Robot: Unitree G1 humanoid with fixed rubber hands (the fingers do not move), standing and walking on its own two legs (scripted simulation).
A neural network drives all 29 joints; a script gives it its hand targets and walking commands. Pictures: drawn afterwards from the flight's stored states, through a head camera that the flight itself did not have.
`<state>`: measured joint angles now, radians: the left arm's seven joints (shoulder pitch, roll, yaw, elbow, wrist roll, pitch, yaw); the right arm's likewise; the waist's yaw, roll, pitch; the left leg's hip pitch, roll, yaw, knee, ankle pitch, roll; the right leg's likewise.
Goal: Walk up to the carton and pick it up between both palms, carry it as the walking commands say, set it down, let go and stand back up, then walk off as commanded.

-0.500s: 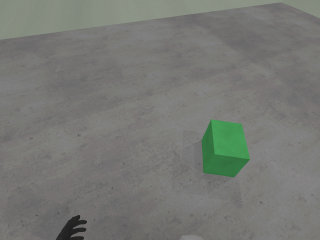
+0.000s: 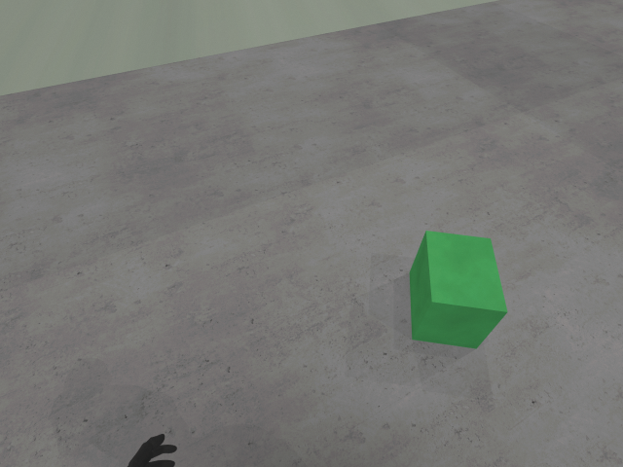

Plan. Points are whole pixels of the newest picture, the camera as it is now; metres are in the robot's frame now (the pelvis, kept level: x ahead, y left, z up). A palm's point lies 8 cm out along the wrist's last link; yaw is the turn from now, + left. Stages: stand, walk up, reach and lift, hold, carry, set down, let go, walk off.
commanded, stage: stand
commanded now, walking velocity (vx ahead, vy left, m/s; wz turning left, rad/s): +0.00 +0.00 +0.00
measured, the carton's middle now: (451, 289) +0.76 -0.54 -0.64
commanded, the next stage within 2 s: none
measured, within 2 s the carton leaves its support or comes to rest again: neither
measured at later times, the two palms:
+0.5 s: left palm out of the picture +0.13 +0.24 -0.11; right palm out of the picture +0.03 -0.26 -0.12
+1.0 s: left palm out of the picture +0.13 +0.24 -0.11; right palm out of the picture +0.04 -0.26 -0.12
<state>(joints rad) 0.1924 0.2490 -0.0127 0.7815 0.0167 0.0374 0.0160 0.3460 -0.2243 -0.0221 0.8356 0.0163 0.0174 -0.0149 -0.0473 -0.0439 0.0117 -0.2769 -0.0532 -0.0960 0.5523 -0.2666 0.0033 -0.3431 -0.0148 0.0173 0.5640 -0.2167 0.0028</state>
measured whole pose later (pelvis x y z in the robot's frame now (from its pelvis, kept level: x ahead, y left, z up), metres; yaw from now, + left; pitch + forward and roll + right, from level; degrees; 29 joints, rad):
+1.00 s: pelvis +0.01 -0.01 +0.00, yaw +0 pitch +0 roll +1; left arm 0.21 0.25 -0.01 0.78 0.02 0.02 0.01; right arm 0.33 -0.22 -0.02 0.84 0.02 0.01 -0.01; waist -0.05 -0.02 0.01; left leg -0.25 -0.05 -0.10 0.51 -0.25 0.00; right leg -0.34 -0.02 0.02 0.55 -0.22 0.00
